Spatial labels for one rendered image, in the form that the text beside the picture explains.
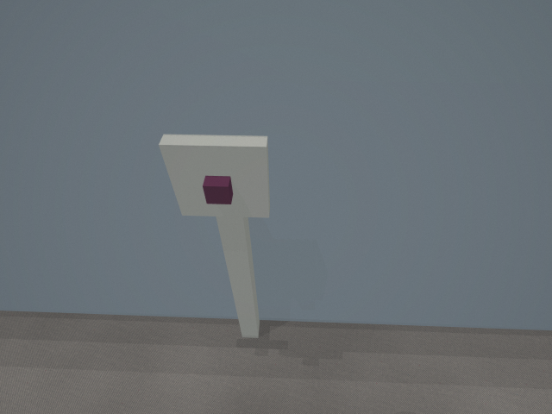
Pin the button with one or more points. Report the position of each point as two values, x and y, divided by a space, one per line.
218 189

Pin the panel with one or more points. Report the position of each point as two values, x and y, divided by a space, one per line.
188 159

